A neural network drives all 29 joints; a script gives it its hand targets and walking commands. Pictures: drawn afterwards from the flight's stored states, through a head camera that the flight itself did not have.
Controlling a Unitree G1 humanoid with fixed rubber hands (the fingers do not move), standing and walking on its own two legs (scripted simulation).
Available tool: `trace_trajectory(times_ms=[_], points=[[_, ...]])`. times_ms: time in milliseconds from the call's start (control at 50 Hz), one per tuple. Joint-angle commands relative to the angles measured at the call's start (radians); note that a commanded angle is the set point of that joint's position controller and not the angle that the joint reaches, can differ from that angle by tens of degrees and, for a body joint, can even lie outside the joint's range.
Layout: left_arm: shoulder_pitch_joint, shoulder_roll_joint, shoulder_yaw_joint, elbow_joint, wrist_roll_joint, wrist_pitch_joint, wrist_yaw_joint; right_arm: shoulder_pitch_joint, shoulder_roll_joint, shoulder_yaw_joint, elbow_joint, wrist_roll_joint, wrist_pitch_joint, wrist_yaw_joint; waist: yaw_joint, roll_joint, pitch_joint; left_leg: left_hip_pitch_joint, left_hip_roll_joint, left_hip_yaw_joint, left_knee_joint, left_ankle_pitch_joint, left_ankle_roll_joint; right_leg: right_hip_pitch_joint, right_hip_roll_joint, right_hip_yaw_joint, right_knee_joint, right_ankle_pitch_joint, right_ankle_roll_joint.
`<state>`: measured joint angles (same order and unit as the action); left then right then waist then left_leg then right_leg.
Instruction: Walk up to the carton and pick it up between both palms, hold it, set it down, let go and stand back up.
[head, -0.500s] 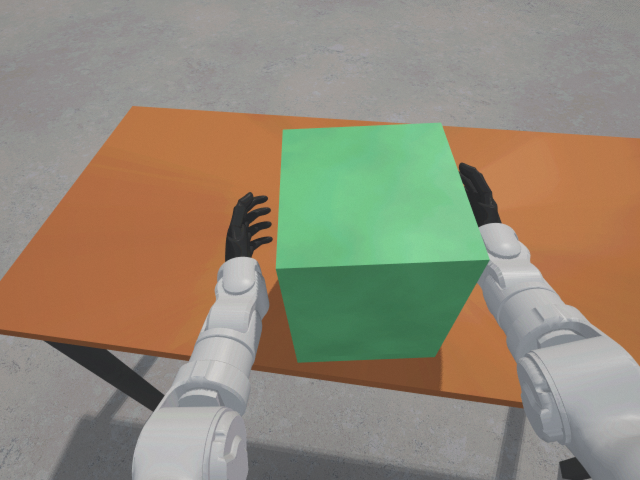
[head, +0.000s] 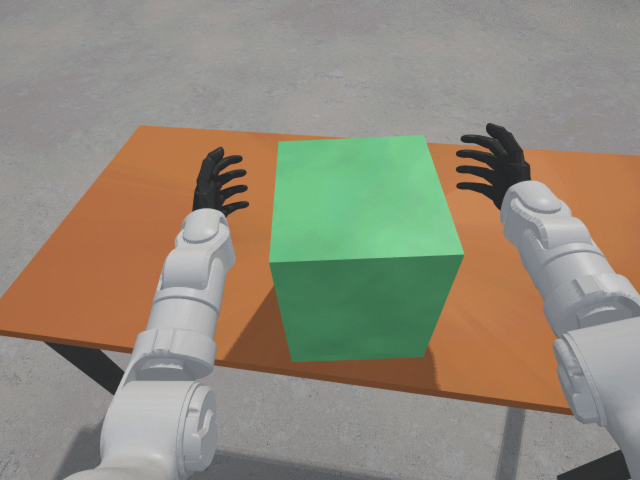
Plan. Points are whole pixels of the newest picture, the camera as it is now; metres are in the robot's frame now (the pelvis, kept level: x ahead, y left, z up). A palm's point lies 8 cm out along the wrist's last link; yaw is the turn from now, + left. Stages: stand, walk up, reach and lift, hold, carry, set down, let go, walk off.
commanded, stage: set down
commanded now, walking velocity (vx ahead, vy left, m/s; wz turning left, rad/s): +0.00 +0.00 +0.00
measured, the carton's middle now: (354, 254) +0.43 +0.05 +0.04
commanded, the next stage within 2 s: none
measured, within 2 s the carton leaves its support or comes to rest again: neither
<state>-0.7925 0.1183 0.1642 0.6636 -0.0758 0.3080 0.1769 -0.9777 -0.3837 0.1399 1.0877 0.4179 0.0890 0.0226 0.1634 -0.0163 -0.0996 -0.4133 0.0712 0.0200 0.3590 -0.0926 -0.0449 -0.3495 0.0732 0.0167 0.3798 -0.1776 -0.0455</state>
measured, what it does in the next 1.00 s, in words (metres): stands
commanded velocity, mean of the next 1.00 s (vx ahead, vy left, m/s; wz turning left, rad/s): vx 0.00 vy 0.00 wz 0.00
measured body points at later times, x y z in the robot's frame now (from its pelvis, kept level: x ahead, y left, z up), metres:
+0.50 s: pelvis +0.01 +0.00 +0.00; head +0.03 +0.01 +0.45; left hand +0.39 +0.25 +0.18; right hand +0.49 -0.14 +0.19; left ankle +0.04 +0.15 -0.74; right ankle +0.00 -0.09 -0.74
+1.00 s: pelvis -0.01 +0.00 +0.00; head +0.00 +0.01 +0.45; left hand +0.33 +0.23 +0.14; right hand +0.41 -0.17 +0.14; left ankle +0.04 +0.15 -0.74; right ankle +0.00 -0.09 -0.74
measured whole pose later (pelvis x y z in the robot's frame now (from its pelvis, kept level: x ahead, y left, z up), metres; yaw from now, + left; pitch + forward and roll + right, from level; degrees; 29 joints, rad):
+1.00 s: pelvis -0.01 +0.00 +0.00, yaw +1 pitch +1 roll +0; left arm -0.43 0.08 0.17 0.01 -0.08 0.69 0.18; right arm -0.61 -0.41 0.05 0.55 0.40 0.28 0.04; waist 0.09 -0.02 -0.01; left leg -0.27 0.05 0.02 0.32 -0.08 -0.04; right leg -0.22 0.05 0.01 0.39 -0.19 -0.05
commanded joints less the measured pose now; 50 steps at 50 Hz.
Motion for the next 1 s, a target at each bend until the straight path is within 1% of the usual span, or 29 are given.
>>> trace_trajectory(times_ms=[0,180,320,340,380,400,440,460,480,540,560,580,600,620,640,660,700,740,760,800,820,840,860,880,900,920,940,960,980], points=[[-0.403,0.137,0.011,-0.229,-0.005,0.049,0.003,-0.471,-0.154,-0.059,-0.181,-0.005,0.023,-0.014,0.004,-0.051,-0.491,0.273,-0.06,0.04,0.009,0.142,0.027,0.171,-0.022,-0.005,-0.043,0.229,0.105],[-0.433,0.178,0.002,-0.382,-0.035,0.204,0.005,-0.498,-0.206,-0.095,-0.258,0.006,0.118,-0.027,-0.038,-0.012,-0.533,0.328,-0.062,0.017,0.019,0.18,0.015,0.212,-0.023,-0.015,-0.035,0.334,0.114],[-0.379,0.194,0.02,-0.457,-0.036,0.319,-0.003,-0.47,-0.237,-0.07,-0.29,0.048,0.181,-0.019,-0.048,-0.001,-0.5,0.363,-0.061,0.001,0.019,0.224,0.014,0.232,-0.022,-0.017,-0.039,0.376,0.116],[-0.346,0.17,0.026,-0.385,-0.033,0.321,-0.013,-0.451,-0.209,-0.027,-0.271,0.05,0.191,-0.011,-0.027,-0.013,-0.421,0.319,-0.068,0.007,0.009,0.223,0.021,0.231,-0.023,-0.008,-0.043,0.345,0.108],[-0.336,0.177,0.038,-0.431,-0.019,0.317,-0.016,-0.428,-0.206,-0.036,-0.304,0.062,0.192,-0.001,-0.015,0.008,-0.413,0.306,-0.073,0.008,-0.01,0.204,0.019,0.245,-0.025,-0.005,-0.048,0.296,0.1],[-0.321,0.167,0.023,-0.485,-0.021,0.321,-0.015,-0.406,-0.219,-0.049,-0.325,0.069,0.189,0.001,-0.033,0.021,-0.437,0.333,-0.07,0.004,-0.002,0.244,0.012,0.248,-0.021,-0.012,-0.046,0.333,0.096],[-0.278,0.157,0.034,-0.543,-0.014,0.334,-0.021,-0.367,-0.234,-0.044,-0.359,0.074,0.187,0.006,-0.04,0.009,-0.442,0.372,-0.069,0.006,0.011,0.313,0.003,0.267,-0.009,-0.018,-0.046,0.385,0.091],[-0.224,0.147,0.047,-0.538,-0.004,0.34,-0.029,-0.324,-0.23,-0.035,-0.366,0.072,0.187,0.006,-0.04,-0.015,-0.415,0.367,-0.07,0.004,0.005,0.308,0.008,0.283,-0.008,-0.016,-0.048,0.392,0.093],[-0.25,0.154,0.045,-0.563,-0.007,0.341,-0.033,-0.352,-0.242,-0.054,-0.395,0.064,0.185,0.004,-0.052,-0.015,-0.418,0.355,-0.074,0.006,-0.004,0.278,0.01,0.277,-0.011,-0.015,-0.05,0.379,0.095],[-0.124,0.108,0.042,-0.631,0.004,0.347,-0.038,-0.239,-0.229,-0.052,-0.433,0.063,0.178,0.008,-0.061,-0.033,-0.396,0.389,-0.067,0.0,-0.005,0.304,0.013,0.283,-0.006,-0.019,-0.051,0.395,0.088],[-0.231,0.142,0.041,-0.676,-0.009,0.344,-0.033,-0.337,-0.247,-0.09,-0.487,0.054,0.174,0.006,-0.058,0.0,-0.43,0.367,-0.072,0.004,-0.003,0.266,0.01,0.245,-0.01,-0.021,-0.049,0.339,0.085],[-0.14,0.122,0.042,-0.696,-0.005,0.348,-0.027,-0.256,-0.239,-0.086,-0.505,0.048,0.172,0.008,-0.057,-0.017,-0.407,0.376,-0.069,0.003,0.001,0.273,0.014,0.257,-0.005,-0.02,-0.047,0.337,0.082],[-0.11,0.126,0.038,-0.767,-0.012,0.349,-0.026,-0.229,-0.241,-0.101,-0.575,0.041,0.165,0.004,-0.068,-0.027,-0.437,0.396,-0.072,0.005,0.006,0.293,0.019,0.269,-0.004,-0.019,-0.044,0.375,0.086],[-0.187,0.143,0.042,-0.766,-0.028,0.345,-0.022,-0.303,-0.242,-0.117,-0.615,0.03,0.166,0.0,-0.074,-0.037,-0.455,0.371,-0.074,0.008,0.007,0.257,0.024,0.252,-0.01,-0.015,-0.041,0.367,0.091],[-0.154,0.138,0.042,-0.763,-0.03,0.344,-0.016,-0.27,-0.231,-0.105,-0.618,0.03,0.168,-0.001,-0.062,-0.041,-0.461,0.361,-0.074,0.007,0.008,0.249,0.028,0.262,-0.011,-0.009,-0.03,0.37,0.091],[-0.063,0.107,0.036,-0.766,-0.017,0.346,-0.019,-0.174,-0.225,-0.111,-0.592,0.022,0.169,0.0,-0.083,-0.045,-0.434,0.389,-0.071,0.0,0.005,0.264,0.028,0.273,-0.007,-0.01,-0.031,0.396,0.089],[-0.061,0.099,0.028,-0.829,-0.011,0.355,-0.021,-0.163,-0.244,-0.13,-0.63,0.024,0.16,0.003,-0.082,-0.008,-0.463,0.417,-0.071,0.0,0.008,0.275,0.018,0.238,-0.005,-0.013,-0.036,0.357,0.076],[0.019,0.07,0.017,-0.824,-0.003,0.364,-0.023,-0.092,-0.233,-0.139,-0.631,0.01,0.16,0.006,-0.1,-0.005,-0.406,0.427,-0.07,-0.003,-0.003,0.242,0.024,0.223,-0.008,-0.014,-0.049,0.314,0.07],[0.016,0.075,0.024,-0.853,-0.004,0.36,-0.022,-0.096,-0.234,-0.148,-0.665,0.006,0.156,0.004,-0.093,-0.008,-0.414,0.419,-0.072,0.002,-0.006,0.236,0.025,0.221,-0.009,-0.014,-0.048,0.307,0.07],[-0.032,0.085,0.016,-0.854,-0.016,0.353,-0.008,-0.133,-0.219,-0.157,-0.688,-0.004,0.155,0.006,-0.083,-0.01,-0.391,0.386,-0.073,0.005,-0.017,0.157,0.033,0.184,-0.012,-0.014,-0.049,0.212,0.068],[0.046,0.051,0.011,-0.832,-0.002,0.35,-0.005,-0.041,-0.2,-0.147,-0.643,-0.007,0.158,0.013,-0.087,-0.005,-0.352,0.406,-0.067,0.001,-0.022,0.151,0.034,0.18,-0.01,-0.015,-0.054,0.184,0.061],[0.029,0.053,0.013,-0.827,0.001,0.348,-0.003,-0.053,-0.198,-0.155,-0.641,-0.012,0.157,0.018,-0.078,-0.001,-0.34,0.407,-0.065,0.004,-0.032,0.115,0.035,0.152,-0.012,-0.016,-0.067,0.112,0.056],[0.042,0.053,0.015,-0.821,0.003,0.35,0.0,-0.04,-0.19,-0.145,-0.657,-0.012,0.157,0.021,-0.071,-0.018,-0.33,0.397,-0.066,0.008,-0.037,0.092,0.042,0.152,-0.017,-0.008,-0.071,0.094,0.056],[0.024,0.055,0.002,-0.819,0.0,0.347,0.006,-0.051,-0.191,-0.163,-0.664,-0.023,0.157,0.025,-0.073,-0.007,-0.321,0.382,-0.065,0.009,-0.043,0.057,0.044,0.134,-0.019,-0.008,-0.071,0.055,0.053],[0.06,0.048,0.002,-0.84,0.0,0.346,0.011,-0.019,-0.184,-0.15,-0.686,-0.02,0.155,0.026,-0.068,-0.023,-0.327,0.38,-0.065,0.011,-0.04,0.068,0.051,0.154,-0.019,-0.003,-0.066,0.075,0.053],[0.027,0.059,-0.001,-0.852,-0.004,0.343,0.015,-0.045,-0.19,-0.163,-0.703,-0.024,0.153,0.025,-0.072,-0.014,-0.329,0.367,-0.068,0.012,-0.04,0.047,0.049,0.152,-0.021,-0.002,-0.062,0.061,0.054],[0.056,0.052,0.013,-0.805,-0.003,0.343,0.014,-0.024,-0.169,-0.144,-0.696,-0.024,0.155,0.024,-0.063,-0.039,-0.302,0.359,-0.07,0.015,-0.044,0.033,0.059,0.158,-0.027,0.007,-0.063,0.062,0.06],[0.1,0.04,0.021,-0.799,0.007,0.342,0.01,0.021,-0.16,-0.127,-0.692,-0.018,0.158,0.024,-0.052,-0.046,-0.288,0.362,-0.071,0.018,-0.05,0.045,0.063,0.172,-0.028,0.01,-0.066,0.073,0.061],[0.148,0.034,0.024,-0.793,0.021,0.346,0.004,0.064,-0.158,-0.12,-0.685,-0.016,0.16,0.02,-0.057,-0.046,-0.26,0.361,-0.074,0.018,-0.053,0.057,0.065,0.186,-0.03,0.016,-0.065,0.099,0.062]])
